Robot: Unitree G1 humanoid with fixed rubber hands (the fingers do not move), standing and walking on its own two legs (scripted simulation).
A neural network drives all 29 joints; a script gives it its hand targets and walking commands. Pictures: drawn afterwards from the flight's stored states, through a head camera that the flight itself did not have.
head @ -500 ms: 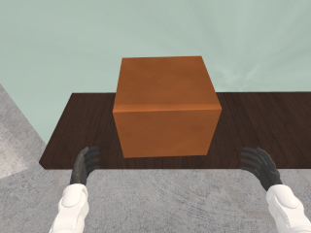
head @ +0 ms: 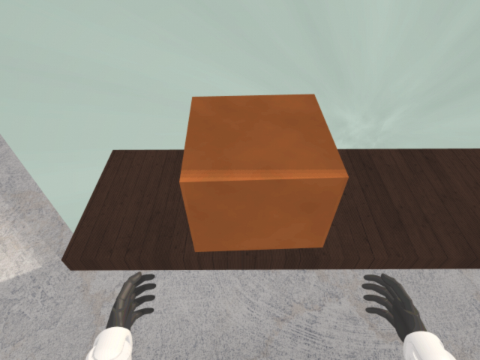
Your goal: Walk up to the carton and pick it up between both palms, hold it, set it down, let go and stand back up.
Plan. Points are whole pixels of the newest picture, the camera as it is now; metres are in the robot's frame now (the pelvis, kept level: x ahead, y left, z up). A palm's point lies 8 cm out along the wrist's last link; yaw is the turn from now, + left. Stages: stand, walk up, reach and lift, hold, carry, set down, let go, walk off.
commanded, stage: set down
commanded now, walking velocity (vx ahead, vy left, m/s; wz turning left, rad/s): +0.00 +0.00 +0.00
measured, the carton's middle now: (256, 170) +0.50 +0.00 +0.02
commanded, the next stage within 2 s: let go in 0.62 s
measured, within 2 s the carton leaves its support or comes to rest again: neither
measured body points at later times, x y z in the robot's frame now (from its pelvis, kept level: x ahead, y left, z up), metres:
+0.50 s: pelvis -0.01 +0.00 +0.00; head -0.02 +0.01 +0.45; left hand +0.16 +0.23 -0.08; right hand +0.17 -0.23 -0.08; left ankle -0.02 +0.13 -0.75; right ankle -0.02 -0.13 -0.75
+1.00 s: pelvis -0.02 +0.00 +0.00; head -0.03 +0.00 +0.45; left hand +0.15 +0.22 -0.09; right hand +0.15 -0.24 -0.08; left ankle -0.02 +0.13 -0.75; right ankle -0.02 -0.13 -0.75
